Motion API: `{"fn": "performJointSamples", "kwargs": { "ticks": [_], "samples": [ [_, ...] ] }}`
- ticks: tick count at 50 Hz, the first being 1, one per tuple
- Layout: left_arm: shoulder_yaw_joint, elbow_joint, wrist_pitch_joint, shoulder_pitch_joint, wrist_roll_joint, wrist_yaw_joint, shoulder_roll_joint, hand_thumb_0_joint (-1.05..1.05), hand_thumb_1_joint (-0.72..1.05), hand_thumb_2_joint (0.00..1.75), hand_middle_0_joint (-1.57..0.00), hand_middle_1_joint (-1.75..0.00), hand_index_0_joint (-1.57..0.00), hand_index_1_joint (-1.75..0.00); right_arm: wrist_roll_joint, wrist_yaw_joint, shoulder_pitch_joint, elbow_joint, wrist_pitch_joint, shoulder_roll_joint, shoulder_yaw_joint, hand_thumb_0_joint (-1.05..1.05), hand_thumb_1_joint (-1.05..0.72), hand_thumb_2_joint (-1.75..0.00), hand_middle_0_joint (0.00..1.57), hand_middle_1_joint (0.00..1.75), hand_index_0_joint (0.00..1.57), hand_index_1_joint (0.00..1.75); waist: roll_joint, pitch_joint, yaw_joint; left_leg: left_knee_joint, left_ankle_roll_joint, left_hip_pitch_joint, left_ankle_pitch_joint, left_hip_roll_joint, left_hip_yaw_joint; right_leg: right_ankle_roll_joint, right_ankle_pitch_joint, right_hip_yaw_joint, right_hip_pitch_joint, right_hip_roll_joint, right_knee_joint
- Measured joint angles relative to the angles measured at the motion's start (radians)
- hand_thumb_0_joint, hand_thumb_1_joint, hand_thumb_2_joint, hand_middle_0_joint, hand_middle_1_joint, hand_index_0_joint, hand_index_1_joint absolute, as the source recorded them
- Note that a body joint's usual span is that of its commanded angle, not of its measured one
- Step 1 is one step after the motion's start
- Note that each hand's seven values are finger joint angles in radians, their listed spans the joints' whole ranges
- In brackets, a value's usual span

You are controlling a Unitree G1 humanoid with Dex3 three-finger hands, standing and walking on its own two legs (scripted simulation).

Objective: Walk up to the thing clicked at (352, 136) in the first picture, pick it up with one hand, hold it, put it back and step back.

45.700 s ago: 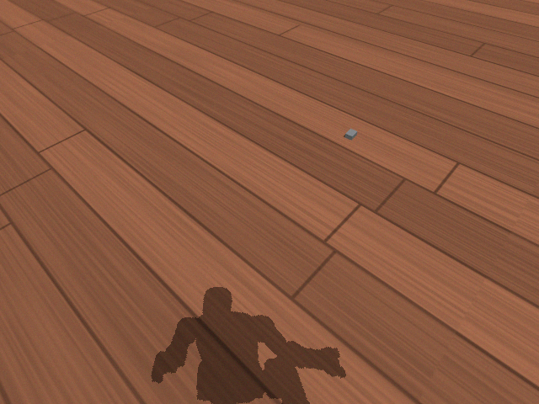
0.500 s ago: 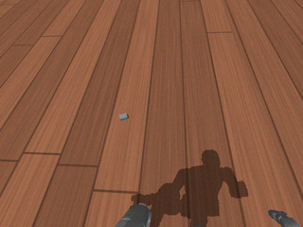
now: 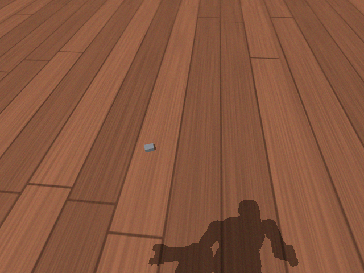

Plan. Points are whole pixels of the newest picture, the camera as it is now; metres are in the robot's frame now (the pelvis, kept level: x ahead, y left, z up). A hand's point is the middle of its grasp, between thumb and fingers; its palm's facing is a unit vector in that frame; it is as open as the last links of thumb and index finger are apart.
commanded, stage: step back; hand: left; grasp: from above
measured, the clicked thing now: (149, 147) +1.03 +0.26 -0.74
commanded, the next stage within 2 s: stand in 0.54 s
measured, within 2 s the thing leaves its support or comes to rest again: neither
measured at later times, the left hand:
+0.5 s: hand out of the picture +0.12 +0.29 -0.15, palm faces -0.02 -0.93 -0.36, open 7.4 cm
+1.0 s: hand out of the picture +0.14 +0.27 -0.13, palm faces -0.06 -0.94 -0.33, open 7.4 cm
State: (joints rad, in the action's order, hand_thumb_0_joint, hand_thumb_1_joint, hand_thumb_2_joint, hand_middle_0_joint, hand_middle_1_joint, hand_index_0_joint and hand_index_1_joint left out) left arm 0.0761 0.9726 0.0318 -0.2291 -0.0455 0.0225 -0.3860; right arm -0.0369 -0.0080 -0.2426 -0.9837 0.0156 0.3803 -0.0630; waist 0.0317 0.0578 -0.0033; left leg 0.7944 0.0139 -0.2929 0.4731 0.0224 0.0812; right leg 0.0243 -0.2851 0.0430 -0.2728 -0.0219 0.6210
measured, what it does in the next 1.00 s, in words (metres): steps on the spot: left foot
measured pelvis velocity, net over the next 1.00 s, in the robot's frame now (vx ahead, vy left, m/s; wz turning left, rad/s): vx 0.04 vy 0.03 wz -0.02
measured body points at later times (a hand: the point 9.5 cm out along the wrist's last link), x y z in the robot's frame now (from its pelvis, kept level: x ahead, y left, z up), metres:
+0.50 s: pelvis +0.05 +0.03 +0.01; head +0.07 +0.04 +0.46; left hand +0.12 +0.34 -0.12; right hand +0.17 -0.26 -0.11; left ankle +0.09 +0.15 -0.72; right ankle +0.03 -0.11 -0.72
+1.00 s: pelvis +0.04 +0.03 +0.02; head +0.05 +0.03 +0.47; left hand +0.14 +0.32 -0.11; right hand +0.12 -0.28 -0.10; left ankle +0.09 +0.15 -0.72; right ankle +0.03 -0.11 -0.72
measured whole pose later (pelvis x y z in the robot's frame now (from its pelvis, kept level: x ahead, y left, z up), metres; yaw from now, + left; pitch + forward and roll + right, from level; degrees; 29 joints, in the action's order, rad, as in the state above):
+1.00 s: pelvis +0.04 +0.03 +0.02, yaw -1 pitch -4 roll +0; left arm 0.00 1.13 0.02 -0.09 -0.01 0.01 -0.35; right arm -0.01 -0.01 -0.08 -1.16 -0.01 0.35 -0.02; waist 0.00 0.06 0.01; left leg 0.34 -0.01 -0.15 0.13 0.04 -0.05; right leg -0.02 -0.21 -0.02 -0.07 0.02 0.34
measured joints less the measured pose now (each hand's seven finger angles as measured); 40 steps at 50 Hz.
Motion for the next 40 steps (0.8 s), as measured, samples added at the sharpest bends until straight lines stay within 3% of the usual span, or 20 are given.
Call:
{"fn": "performJointSamples", "kwargs": {
  "ticks": [2, 5, 9, 12, 16, 20, 24, 40],
  "samples": [
    [-0.006, -0.007, 0.007, 0.001, 0.003, -0.002, 0.015, 0.01, 0.90, 0.90, -0.20, -0.30, -0.20, -0.30, 0.006, 0.003, 0.007, -0.005, 0.000, 0.006, -0.001, 0.01, -0.90, -0.90, 0.20, 0.30, 0.20, 0.30, 0.001, 0.005, -0.014, 0.113, 0.003, -0.056, 0.018, -0.030, 0.012, 0.009, -0.011, 0.000, 0.011, 0.007, -0.007],
    [-0.017, -0.011, 0.014, 0.000, 0.007, -0.005, 0.033, 0.01, 0.90, 0.90, -0.20, -0.30, -0.20, -0.30, 0.010, 0.000, 0.014, -0.005, -0.013, 0.020, -0.003, 0.01, -0.90, -0.90, 0.20, 0.30, 0.20, 0.30, 0.009, 0.015, -0.025, 0.134, -0.003, -0.109, -0.026, -0.027, -0.001, 0.000, -0.004, 0.003, 0.037, 0.017, -0.042],
    [-0.029, -0.007, 0.009, 0.003, 0.013, -0.007, 0.025, 0.01, 0.90, 0.90, -0.21, -0.31, -0.20, -0.30, 0.010, -0.004, 0.027, -0.009, -0.021, 0.021, -0.002, 0.01, -0.90, -0.90, 0.20, 0.30, 0.20, 0.30, -0.006, 0.026, -0.028, -0.054, -0.013, -0.082, -0.080, 0.006, -0.052, -0.019, -0.026, 0.002, 0.042, 0.039, -0.028],
    [-0.038, -0.002, -0.007, 0.019, 0.026, -0.012, 0.012, 0.01, 0.90, 0.90, -0.21, -0.31, -0.20, -0.30, 0.006, 0.004, 0.051, -0.020, -0.027, 0.009, -0.003, 0.01, -0.91, -0.90, 0.20, 0.30, 0.20, 0.30, -0.033, 0.043, -0.026, -0.181, -0.017, -0.032, -0.255, -0.005, -0.085, -0.040, -0.074, -0.011, 0.026, 0.067, 0.043],
    [-0.046, 0.023, -0.028, 0.042, 0.039, -0.021, 0.001, 0.01, 0.90, 0.90, -0.20, -0.30, -0.20, -0.30, 0.009, 0.003, 0.099, -0.031, -0.022, -0.021, 0.018, 0.01, -0.90, -0.90, 0.20, 0.30, 0.20, 0.30, -0.046, 0.038, -0.027, -0.151, -0.010, -0.037, -0.210, 0.005, -0.106, -0.017, -0.112, -0.044, 0.027, 0.049, 0.042],
    [-0.049, 0.054, -0.020, 0.062, 0.037, -0.020, -0.002, 0.01, 0.91, 0.90, -0.20, -0.30, -0.20, -0.30, 0.017, 0.003, 0.147, -0.045, -0.017, -0.049, 0.037, 0.01, -0.90, -0.90, 0.20, 0.30, 0.20, 0.30, -0.039, 0.028, -0.024, -0.165, -0.017, -0.023, -0.204, 0.024, -0.107, -0.047, -0.046, -0.045, 0.061, 0.032, -0.030],
    [-0.055, 0.081, -0.015, 0.083, 0.036, -0.020, 0.002, 0.01, 0.91, 0.90, -0.20, -0.30, -0.20, -0.30, 0.022, 0.001, 0.192, -0.066, -0.020, -0.064, 0.047, 0.01, -0.90, -0.90, 0.20, 0.30, 0.20, 0.30, -0.035, 0.021, -0.023, -0.216, -0.018, 0.003, -0.222, 0.026, -0.116, -0.049, -0.025, -0.052, 0.085, 0.031, -0.084],
    [-0.080, 0.143, -0.011, 0.144, 0.037, -0.014, 0.036, 0.00, 0.91, 0.90, -0.20, -0.30, -0.20, -0.30, 0.031, -0.004, 0.213, -0.140, -0.027, -0.037, 0.043, 0.01, -0.90, -0.90, 0.20, 0.30, 0.20, 0.30, -0.028, 0.007, -0.003, -0.414, -0.022, 0.132, -0.315, 0.009, -0.130, -0.053, 0.054, -0.059, 0.197, 0.045, -0.254]
  ]
}}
